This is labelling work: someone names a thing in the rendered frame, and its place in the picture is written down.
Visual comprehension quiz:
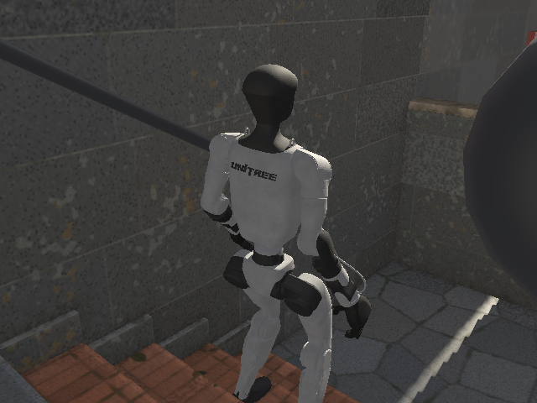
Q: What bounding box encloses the robot right hand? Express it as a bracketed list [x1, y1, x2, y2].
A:
[332, 294, 372, 339]

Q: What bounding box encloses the right robot forearm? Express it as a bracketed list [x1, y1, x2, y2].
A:
[312, 232, 360, 307]

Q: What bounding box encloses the robot left hand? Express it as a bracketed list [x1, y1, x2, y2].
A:
[230, 233, 254, 252]

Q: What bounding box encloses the humanoid robot torso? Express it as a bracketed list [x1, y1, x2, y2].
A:
[228, 128, 306, 300]

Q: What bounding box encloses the left robot forearm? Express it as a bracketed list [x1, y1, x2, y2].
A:
[203, 205, 240, 235]

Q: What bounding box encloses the robot right upper arm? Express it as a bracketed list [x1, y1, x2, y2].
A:
[294, 149, 332, 256]

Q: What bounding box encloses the left robot shin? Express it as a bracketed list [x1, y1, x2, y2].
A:
[234, 310, 278, 400]

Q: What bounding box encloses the robot left upper arm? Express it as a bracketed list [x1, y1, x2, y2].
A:
[201, 133, 244, 215]

